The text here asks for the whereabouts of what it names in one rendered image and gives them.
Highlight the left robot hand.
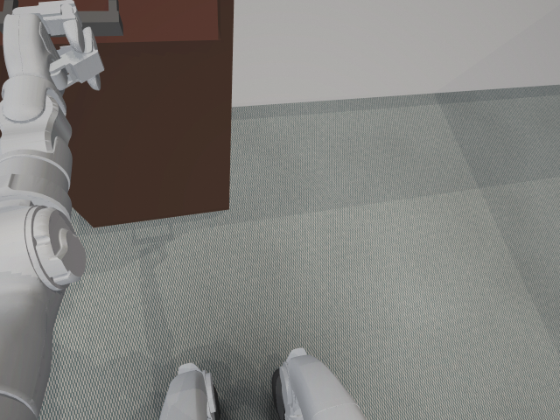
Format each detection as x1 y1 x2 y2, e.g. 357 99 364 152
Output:
3 0 104 96

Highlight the robot left upper arm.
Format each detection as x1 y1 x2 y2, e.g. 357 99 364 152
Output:
0 205 86 420

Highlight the robot left thigh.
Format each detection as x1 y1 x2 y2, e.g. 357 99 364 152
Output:
159 370 216 420

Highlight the robot right shin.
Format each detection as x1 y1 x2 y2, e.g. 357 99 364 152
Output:
282 348 307 420

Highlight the cabinet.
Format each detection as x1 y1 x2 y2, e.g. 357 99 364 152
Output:
0 0 234 228

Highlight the drawer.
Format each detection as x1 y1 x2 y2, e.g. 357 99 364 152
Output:
0 0 218 46

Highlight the robot left forearm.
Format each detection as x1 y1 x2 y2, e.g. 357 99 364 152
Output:
0 75 73 223

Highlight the handle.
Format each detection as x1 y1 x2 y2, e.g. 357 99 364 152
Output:
0 0 123 38

